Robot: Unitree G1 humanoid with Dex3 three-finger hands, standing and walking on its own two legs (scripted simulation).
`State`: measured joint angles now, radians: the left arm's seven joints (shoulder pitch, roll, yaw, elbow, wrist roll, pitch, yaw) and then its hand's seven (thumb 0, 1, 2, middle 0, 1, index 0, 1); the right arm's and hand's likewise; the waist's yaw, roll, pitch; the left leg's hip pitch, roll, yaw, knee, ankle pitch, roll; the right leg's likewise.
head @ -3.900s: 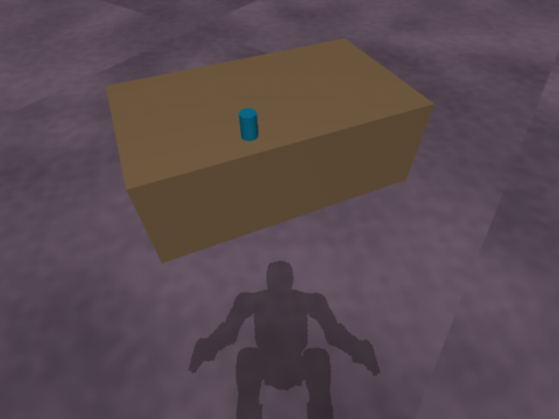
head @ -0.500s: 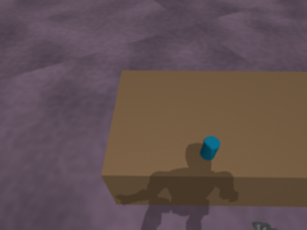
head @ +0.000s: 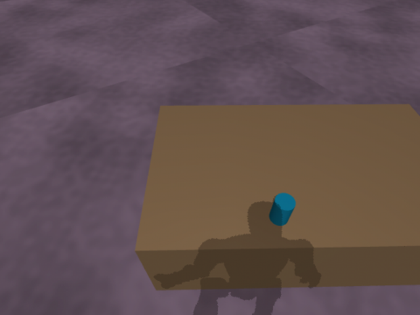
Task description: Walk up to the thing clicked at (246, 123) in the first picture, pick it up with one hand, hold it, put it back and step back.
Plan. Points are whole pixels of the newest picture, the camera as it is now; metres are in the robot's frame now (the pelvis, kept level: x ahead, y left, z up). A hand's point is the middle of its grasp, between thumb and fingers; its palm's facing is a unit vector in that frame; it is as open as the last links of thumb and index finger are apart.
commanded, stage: walk up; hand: right
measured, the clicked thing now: (281, 209) +0.49 -0.22 -0.28
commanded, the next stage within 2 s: stand in 0.36 s
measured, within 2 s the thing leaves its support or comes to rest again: neither
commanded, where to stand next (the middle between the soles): +0.06 +0.00 m, yaw +0 degrees
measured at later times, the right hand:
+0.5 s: hand out of the picture +0.10 -0.26 -0.15, palm faces +0.00 +0.95 -0.33, open 7.4 cm
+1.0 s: hand out of the picture +0.10 -0.27 -0.15, palm faces +0.00 +0.94 -0.34, open 7.4 cm
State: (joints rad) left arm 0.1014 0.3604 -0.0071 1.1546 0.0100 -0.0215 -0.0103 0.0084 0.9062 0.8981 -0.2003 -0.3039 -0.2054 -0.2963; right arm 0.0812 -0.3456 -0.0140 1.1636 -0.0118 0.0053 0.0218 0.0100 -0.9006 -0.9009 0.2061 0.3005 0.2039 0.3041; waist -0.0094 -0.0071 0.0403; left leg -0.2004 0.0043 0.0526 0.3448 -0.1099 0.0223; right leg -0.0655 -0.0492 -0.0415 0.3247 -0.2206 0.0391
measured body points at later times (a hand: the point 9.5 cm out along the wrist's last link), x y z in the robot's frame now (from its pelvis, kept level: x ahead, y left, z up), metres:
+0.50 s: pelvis +0.01 -0.01 +0.00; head +0.02 -0.01 +0.45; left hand +0.09 +0.29 -0.13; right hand +0.10 -0.31 -0.13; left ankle +0.05 +0.10 -0.75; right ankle -0.03 -0.14 -0.75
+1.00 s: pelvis +0.02 -0.02 +0.00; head +0.03 -0.01 +0.45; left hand +0.10 +0.28 -0.13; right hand +0.10 -0.32 -0.13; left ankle +0.05 +0.10 -0.75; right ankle -0.03 -0.14 -0.75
